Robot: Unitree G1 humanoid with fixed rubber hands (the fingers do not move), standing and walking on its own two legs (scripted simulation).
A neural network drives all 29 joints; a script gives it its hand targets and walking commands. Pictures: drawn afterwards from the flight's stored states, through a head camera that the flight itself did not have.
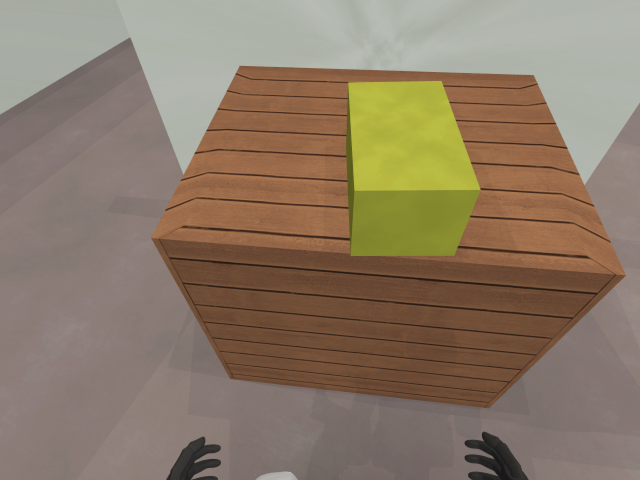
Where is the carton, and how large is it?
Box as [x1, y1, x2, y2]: [346, 81, 480, 255]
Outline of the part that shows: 441,81 348,82 346,158 351,255 454,254 480,189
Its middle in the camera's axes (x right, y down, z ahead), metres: +0.14 -0.14 +0.69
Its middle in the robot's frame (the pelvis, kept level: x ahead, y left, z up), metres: +0.62 -0.09 +0.02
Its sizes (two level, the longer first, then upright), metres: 0.298 0.175 0.151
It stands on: a pedestal, 0.70 m high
